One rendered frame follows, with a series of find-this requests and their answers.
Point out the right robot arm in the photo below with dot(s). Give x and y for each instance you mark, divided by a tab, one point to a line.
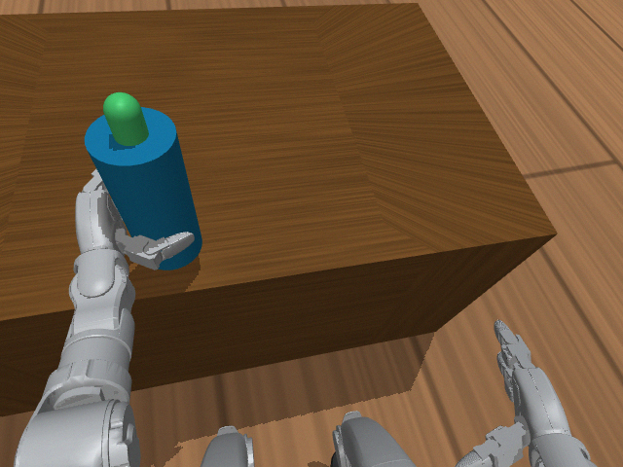
558	450

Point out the left robot arm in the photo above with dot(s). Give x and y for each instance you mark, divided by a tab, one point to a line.
84	418

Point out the right robot hand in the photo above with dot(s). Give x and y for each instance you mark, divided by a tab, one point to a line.
538	410

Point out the left robot hand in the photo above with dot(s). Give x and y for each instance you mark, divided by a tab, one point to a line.
99	225

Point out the bottle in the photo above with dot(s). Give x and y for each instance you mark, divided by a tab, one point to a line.
137	154

